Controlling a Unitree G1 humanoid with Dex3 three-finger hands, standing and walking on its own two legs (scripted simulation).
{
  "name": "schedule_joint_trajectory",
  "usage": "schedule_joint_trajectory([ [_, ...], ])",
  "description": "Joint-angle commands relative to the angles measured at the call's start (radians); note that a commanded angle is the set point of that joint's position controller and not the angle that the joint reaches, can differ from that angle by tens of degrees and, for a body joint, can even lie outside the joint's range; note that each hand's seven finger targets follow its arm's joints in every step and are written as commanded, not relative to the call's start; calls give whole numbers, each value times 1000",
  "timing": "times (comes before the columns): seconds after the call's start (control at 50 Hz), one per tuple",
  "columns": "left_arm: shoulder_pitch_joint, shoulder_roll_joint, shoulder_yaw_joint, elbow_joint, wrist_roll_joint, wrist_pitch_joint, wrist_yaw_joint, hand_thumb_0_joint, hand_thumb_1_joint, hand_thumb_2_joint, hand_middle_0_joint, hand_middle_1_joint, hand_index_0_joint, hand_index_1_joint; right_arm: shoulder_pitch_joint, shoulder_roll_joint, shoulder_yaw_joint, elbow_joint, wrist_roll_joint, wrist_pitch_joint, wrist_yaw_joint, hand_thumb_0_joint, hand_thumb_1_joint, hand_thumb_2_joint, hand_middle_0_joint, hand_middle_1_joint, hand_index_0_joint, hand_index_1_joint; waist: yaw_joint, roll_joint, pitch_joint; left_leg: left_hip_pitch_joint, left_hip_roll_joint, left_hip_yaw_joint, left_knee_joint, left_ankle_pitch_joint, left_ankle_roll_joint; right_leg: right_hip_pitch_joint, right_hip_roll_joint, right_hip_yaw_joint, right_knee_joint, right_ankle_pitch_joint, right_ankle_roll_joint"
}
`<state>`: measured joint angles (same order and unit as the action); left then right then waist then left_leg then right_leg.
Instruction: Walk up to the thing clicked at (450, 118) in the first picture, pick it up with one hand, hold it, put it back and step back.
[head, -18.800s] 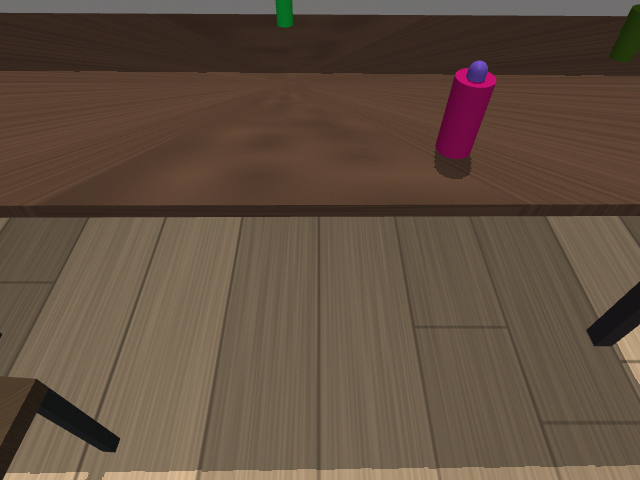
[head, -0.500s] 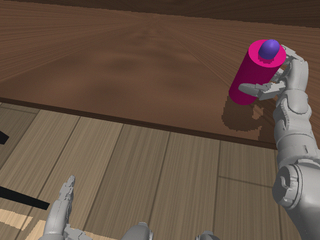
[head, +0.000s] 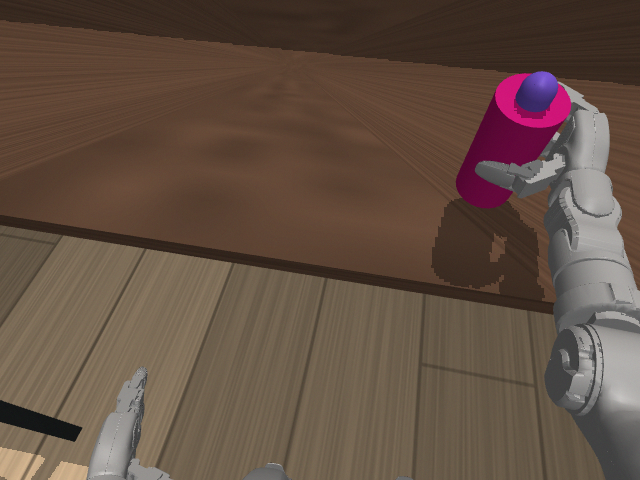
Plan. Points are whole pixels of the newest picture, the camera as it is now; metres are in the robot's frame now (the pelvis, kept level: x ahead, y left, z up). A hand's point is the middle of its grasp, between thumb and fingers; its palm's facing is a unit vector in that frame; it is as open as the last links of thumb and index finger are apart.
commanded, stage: settle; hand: right
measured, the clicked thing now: (508, 140) +0.49 -0.15 +0.15
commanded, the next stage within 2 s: lift in 0.24 s
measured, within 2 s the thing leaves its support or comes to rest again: neither
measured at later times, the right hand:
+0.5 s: hand (526, 124) +0.49 -0.16 +0.17, palm faces +0.11 +0.99 -0.01, open 10.7 cm
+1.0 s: hand (572, 111) +0.43 -0.16 +0.24, palm faces +0.11 +0.99 -0.02, open 10.7 cm
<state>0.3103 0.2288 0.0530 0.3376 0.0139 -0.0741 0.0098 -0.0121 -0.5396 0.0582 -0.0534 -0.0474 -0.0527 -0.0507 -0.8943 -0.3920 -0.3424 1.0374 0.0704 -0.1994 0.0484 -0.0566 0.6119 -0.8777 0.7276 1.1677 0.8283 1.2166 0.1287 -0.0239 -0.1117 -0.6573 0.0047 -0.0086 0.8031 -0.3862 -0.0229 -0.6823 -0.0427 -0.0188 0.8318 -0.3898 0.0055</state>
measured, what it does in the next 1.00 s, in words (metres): stands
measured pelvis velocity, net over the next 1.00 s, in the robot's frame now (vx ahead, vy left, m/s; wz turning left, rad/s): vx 0.01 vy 0.00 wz -0.02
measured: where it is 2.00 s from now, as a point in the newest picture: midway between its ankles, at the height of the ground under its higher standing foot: outside the picture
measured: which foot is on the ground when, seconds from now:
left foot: down 0.00-1.00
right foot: down 0.00-1.00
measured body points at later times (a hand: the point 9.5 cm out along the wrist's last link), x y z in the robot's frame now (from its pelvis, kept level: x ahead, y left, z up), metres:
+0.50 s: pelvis +0.00 +0.00 +0.01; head +0.05 +0.00 +0.46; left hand +0.14 +0.27 -0.05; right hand +0.48 -0.22 +0.17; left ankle +0.00 +0.13 -0.70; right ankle +0.00 -0.12 -0.70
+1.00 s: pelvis +0.01 +0.00 +0.03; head +0.01 +0.03 +0.48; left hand +0.17 +0.26 -0.05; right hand +0.41 -0.22 +0.24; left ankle +0.00 +0.14 -0.70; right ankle +0.00 -0.12 -0.70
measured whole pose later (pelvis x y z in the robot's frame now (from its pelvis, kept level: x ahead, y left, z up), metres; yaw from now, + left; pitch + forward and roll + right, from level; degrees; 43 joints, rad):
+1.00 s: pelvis +0.01 +0.00 +0.03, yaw -1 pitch +4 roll +0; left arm 0.31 0.23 0.08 0.46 -0.03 -0.06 0.04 -0.01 -0.53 0.05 -0.05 -0.04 -0.05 -0.04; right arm -0.64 -0.28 -0.24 0.46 0.16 0.16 0.04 -0.03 0.61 -0.89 0.71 1.19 0.81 1.24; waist 0.02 -0.05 -0.10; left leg -0.35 0.03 -0.01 0.61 -0.33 -0.02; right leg -0.37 -0.02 -0.02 0.60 -0.31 0.01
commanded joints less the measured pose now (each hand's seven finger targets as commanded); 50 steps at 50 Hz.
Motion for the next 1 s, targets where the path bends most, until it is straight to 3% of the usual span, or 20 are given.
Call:
schedule_joint_trajectory([
  [0.0, -35, 133, 63, -165, -9, -53, 17, 0, -551, 57, -49, -50, -49, -51, -524, -202, -3, -252, 15, -56, 3, 0, 137, -1322, 1221, 1456, 1298, 1457, 11, -40, -436, 170, -29, 27, -94, 398, 19, 317, 19, 7, -80, 383, -18],
  [0.04, -18, 149, 66, -151, -10, -52, 20, 0, -548, 54, -47, -48, -48, -48, -494, -233, -34, -249, 15, -49, 2, 0, 139, -1318, 1205, 1449, 1282, 1449, -1, -30, -452, 189, -28, 25, -100, 396, 18, 317, 20, 6, -95, 366, -19],
  [0.06, -30, 139, 56, -172, -11, -55, 21, 0, -546, 52, -47, -49, -49, -46, -499, -224, -25, -232, 14, -43, 4, 0, 129, -1319, 1203, 1447, 1279, 1448, 17, -19, -446, 178, -31, 26, -110, 392, 16, 336, 18, 6, -98, 368, -20],
  [0.1, -5, 118, 44, -110, -8, -51, 19, 0, -551, 56, -49, -49, -48, -50, -529, -188, 9, -258, 17, -46, 2, 0, 110, -1330, 1208, 1454, 1283, 1454, 0, -50, -402, 166, -31, 30, -116, 365, 21, 332, 18, 8, -113, 364, -14],
  [0.12, 4, 135, 67, -92, -12, -51, 24, 0, -547, 51, -47, -47, -48, -46, -493, -192, 4, -224, 20, -37, 1, 0, 114, -1333, 1197, 1454, 1273, 1454, 11, -32, -387, 151, -31, 29, -124, 359, 20, 335, 18, 7, -115, 352, -18],
  [0.16, -68, 152, 65, -176, -10, -63, 25, 0, -546, 51, -47, -49, -50, -46, -540, -262, -47, -288, 18, -37, -9, 0, 124, -1335, 1197, 1456, 1275, 1457, -4, -30, -468, 218, -28, 25, -126, 373, 17, 346, 20, 4, -122, 345, -18],
  [0.18, -30, 154, 78, -116, -8, -58, 28, 0, -551, 55, -48, -48, -47, -49, -527, -198, 6, -253, 17, -32, -7, 0, 132, -1341, 1184, 1455, 1263, 1456, 14, -23, -427, 194, -34, 34, -125, 372, 19, 346, 17, 9, -128, 355, -15],
  [0.22, -38, 121, 39, -137, -11, -58, 23, 0, -543, 46, -46, -47, -50, -43, -516, -201, 1, -243, 18, -32, -7, 0, 96, -1343, 1189, 1455, 1265, 1456, -4, -23, -401, 196, -30, 33, -135, 380, 19, 347, 18, 8, -128, 378, -14],
  [0.26, -11, 142, 70, -63, -10, -53, 28, 0, -552, 53, -46, -46, -45, -48, -499, -231, -22, -221, 18, -28, -12, 0, 110, -1363, 1196, 1475, 1274, 1476, 1, -39, -402, 196, -30, 31, -133, 402, 21, 357, 18, 6, -131, 403, -12],
  [0.32, -74, 118, 36, -112, -10, -65, 27, 0, -553, 54, -47, -46, -45, -48, -544, -202, 3, -245, 18, -25, -9, 0, 114, -1386, 1178, 1486, 1259, 1487, -1, -24, -395, 200, -30, 29, -156, 347, 18, 348, 18, 4, -145, 326, -19],
  [0.36, -61, 140, 57, -99, -13, -63, 33, 0, -535, 44, -46, -51, -56, -40, -520, -222, -2, -255, 22, -25, -11, 0, 124, -1339, 1194, 1451, 1267, 1451, -11, -6, -402, 227, -26, 25, -165, 323, 16, 337, 21, 0, -160, 285, -21],
  [0.4, -51, 167, 78, -133, -14, -63, 35, 0, -534, 44, -45, -50, -55, -40, -512, -235, -6, -291, 23, -21, -12, 0, 117, -1331, 1196, 1445, 1267, 1446, -17, -20, -451, 262, -26, 25, -166, 355, 17, 370, 23, -3, -167, 321, -18],
  [0.44, -16, 135, 59, -93, -17, -60, 35, 0, -532, 41, -45, -51, -57, -39, -475, -183, 15, -273, 33, -8, -9, 0, 135, -1318, 1182, 1433, 1255, 1433, -16, -14, -404, 256, -27, 32, -169, 381, 16, 375, 23, -3, -170, 350, -17],
  [0.5, -68, 128, 49, -107, -22, -61, 33, 0, -536, 44, -46, -50, -54, -41, -492, -215, -6, -350, 40, -1, -15, 0, 98, -1319, 1201, 1439, 1270, 1439, -40, -27, -424, 288, -20, 26, -176, 407, 16, 386, 27, -8, -175, 372, -18],
  [0.62, -50, 116, 48, -72, -28, -51, 35, 0, -538, 44, -45, -49, -53, -41, -431, -179, 20, -444, 50, 41, -18, 0, 106, -1308, 1197, 1431, 1266, 1431, -62, -38, -411, 315, -19, 33, -190, 444, 19, 445, 24, -8, -193, 439, -12],
  [0.66, -56, 115, 53, -55, -29, -51, 37, 0, -544, 49, -46, -49, -50, -44, -416, -132, 47, -495, 61, 67, -15, 0, 110, -1300, 1193, 1424, 1261, 1424, -66, -21, -387, 330, -21, 40, -194, 450, 21, 444, 23, -5, -210, 448, -11],
  [0.7, -61, 133, 70, -61, -33, -45, 38, 0, -540, 44, -44, -48, -51, -41, -372, -165, 17, -538, 65, 97, -16, 0, 94, -1309, 1208, 1437, 1276, 1437, -86, -17, -407, 365, -13, 33, -196, 504, 16, 458, 28, -11, -207, 482, -15],
  [0.74, -26, 143, 87, -47, -34, -40, 38, 0, -544, 46, -44, -47, -49, -42, -351, -133, 35, -588, 69, 130, -13, 0, 98, -1314, 1217, 1445, 1284, 1446, -71, 2, -394, 366, -16, 39, -197, 530, 17, 483, 25, -7, -218, 521, -14],
  [0.82, -47, 134, 86, -47, -40, -36, 35, 0, -543, 46, -44, -47, -49, -42, -263, -106, 45, -678, 84, 206, -12, 0, 90, -1321, 1223, 1453, 1291, 1453, -99, 13, -299, 351, -17, 50, -238, 423, 18, 484, 23, -6, -254, 439, -16],
  [0.98, -64, 131, 80, -34, -52, -36, 33, 0, -530, 34, -38, -44, -49, -32, -179, -77, 51, -889, 108, 356, -10, 0, 70, -1283, 1227, 1430, 1287, 1430, -112, 22, -240, 369, -7, 50, -273, 388, 12, 510, 30, -11, -296, 384, -20],
])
